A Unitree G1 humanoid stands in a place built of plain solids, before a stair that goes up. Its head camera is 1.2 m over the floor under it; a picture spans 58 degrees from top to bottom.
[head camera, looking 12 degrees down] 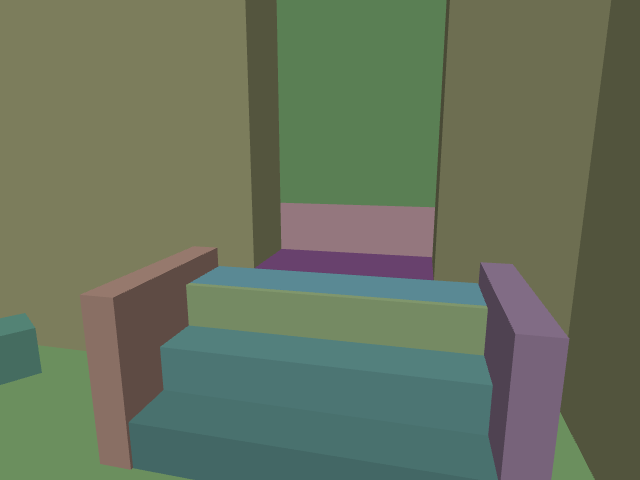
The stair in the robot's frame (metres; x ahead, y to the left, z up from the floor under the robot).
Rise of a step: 0.20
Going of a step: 0.23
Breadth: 1.30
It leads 13 degrees to the right of straight ahead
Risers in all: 3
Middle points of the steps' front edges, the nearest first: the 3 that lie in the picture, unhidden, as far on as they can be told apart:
1.29 0.08 0.20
1.51 0.03 0.39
1.73 -0.02 0.59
